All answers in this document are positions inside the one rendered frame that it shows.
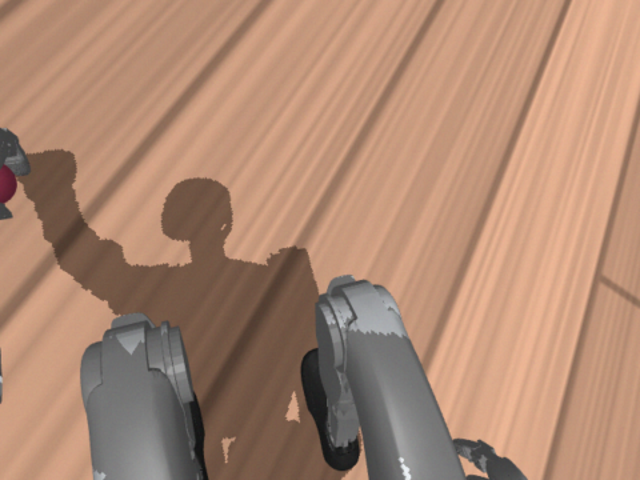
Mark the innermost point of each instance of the ball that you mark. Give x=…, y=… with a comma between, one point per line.
x=8, y=184

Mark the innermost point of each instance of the left robot foot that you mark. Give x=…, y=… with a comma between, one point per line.
x=199, y=437

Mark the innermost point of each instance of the right robot hand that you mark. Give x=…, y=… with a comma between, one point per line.
x=485, y=459

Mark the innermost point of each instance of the left robot hand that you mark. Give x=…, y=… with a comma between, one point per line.
x=13, y=156

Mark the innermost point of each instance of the right robot foot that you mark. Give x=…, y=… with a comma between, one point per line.
x=338, y=458

